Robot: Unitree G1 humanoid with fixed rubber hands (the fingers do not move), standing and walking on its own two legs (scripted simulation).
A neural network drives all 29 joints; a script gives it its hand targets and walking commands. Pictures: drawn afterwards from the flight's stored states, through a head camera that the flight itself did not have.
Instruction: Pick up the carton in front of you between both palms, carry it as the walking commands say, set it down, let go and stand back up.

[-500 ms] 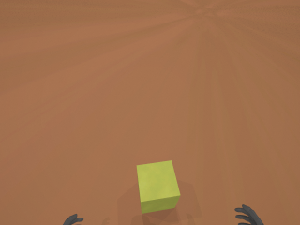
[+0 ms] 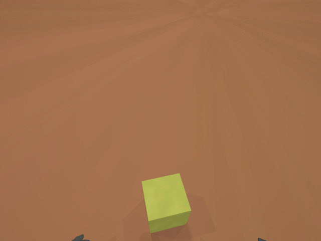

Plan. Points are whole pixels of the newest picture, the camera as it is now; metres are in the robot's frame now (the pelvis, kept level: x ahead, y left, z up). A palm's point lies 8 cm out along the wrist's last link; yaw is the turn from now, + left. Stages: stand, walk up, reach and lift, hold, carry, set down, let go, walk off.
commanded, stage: stand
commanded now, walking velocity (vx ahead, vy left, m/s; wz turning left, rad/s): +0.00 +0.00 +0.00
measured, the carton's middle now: (164, 203) +0.42 -0.02 -0.63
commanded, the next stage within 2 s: none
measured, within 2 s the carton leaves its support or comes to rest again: neither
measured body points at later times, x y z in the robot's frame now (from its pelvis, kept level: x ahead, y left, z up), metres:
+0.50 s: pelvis -0.02 +0.00 +0.00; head -0.01 +0.00 +0.45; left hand +0.08 +0.25 -0.12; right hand +0.03 -0.27 -0.11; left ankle -0.08 +0.10 -0.72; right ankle -0.04 -0.13 -0.72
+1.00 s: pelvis -0.03 +0.01 +0.01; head -0.03 +0.01 +0.46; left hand +0.05 +0.26 -0.12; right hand -0.01 -0.26 -0.12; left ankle -0.08 +0.10 -0.72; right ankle -0.04 -0.13 -0.72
